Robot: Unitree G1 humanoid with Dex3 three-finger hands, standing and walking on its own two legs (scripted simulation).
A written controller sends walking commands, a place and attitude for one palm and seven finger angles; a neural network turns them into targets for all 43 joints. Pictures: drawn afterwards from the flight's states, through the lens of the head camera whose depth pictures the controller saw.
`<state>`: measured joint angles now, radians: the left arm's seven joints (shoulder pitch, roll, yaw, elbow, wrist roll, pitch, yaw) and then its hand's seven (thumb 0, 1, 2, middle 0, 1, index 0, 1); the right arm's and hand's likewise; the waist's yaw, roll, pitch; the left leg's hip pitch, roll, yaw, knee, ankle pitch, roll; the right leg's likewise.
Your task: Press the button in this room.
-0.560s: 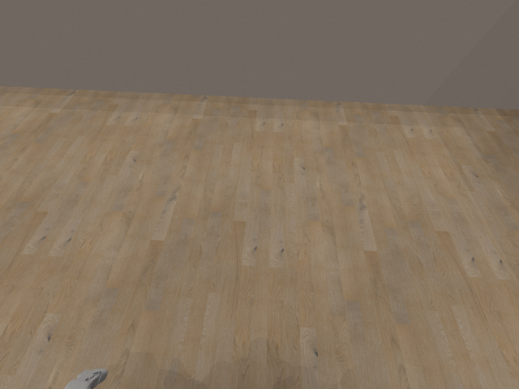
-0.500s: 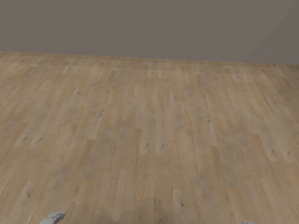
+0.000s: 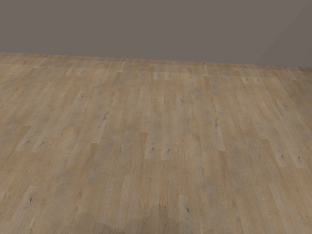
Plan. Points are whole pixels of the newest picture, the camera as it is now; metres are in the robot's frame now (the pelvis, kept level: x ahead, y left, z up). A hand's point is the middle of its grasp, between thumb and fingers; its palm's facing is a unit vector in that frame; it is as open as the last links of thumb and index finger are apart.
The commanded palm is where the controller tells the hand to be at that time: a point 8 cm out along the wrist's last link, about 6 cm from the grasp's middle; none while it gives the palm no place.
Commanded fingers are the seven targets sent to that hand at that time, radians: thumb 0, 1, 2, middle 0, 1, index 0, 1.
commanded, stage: stand and wait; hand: left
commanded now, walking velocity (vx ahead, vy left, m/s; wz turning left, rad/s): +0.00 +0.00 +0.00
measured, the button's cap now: out of the picture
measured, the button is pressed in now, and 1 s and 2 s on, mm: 0 0 0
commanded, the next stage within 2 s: turn or walk to find it in 0.34 s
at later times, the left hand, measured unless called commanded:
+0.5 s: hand out of the picture +0.06 +0.24 -0.16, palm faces +0.00 -0.94 -0.34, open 7.4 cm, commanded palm none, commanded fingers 0.00 0.90 0.90 -0.20 -0.30 -0.20 -0.30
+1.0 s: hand out of the picture +0.01 +0.22 -0.17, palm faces +0.20 -0.95 -0.26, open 7.4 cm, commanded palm none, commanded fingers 0.00 0.90 0.90 -0.20 -0.30 -0.20 -0.30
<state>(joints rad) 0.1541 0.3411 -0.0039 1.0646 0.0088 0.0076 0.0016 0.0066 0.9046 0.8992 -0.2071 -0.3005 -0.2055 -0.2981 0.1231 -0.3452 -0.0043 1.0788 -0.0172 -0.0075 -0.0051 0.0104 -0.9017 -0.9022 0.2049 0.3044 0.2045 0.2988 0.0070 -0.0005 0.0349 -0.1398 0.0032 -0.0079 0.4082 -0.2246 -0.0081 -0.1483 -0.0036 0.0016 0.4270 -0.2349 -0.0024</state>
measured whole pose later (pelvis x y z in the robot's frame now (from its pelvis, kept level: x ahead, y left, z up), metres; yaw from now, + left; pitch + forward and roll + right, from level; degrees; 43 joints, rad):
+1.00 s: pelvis -0.04 +0.01 +0.00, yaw +12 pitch +1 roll -1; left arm 0.15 0.22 0.04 0.94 0.01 0.05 0.03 0.01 0.91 0.90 -0.20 -0.30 -0.20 -0.30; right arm 0.25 -0.19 -0.04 0.98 -0.03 0.04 -0.01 0.01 -0.90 -0.90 0.21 0.30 0.21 0.30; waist -0.03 0.02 0.06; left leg -0.34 -0.07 -0.18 0.46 -0.13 0.01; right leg -0.34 0.00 0.01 0.82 -0.48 0.04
